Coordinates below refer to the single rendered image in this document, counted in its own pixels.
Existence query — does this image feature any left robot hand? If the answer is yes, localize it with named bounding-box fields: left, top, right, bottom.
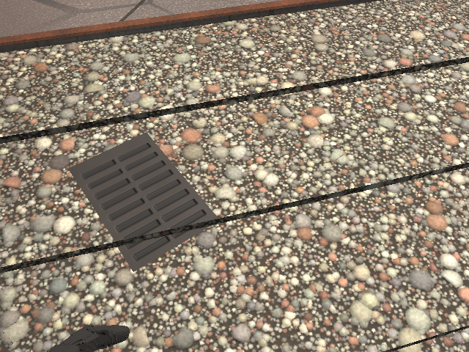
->
left=49, top=325, right=130, bottom=352

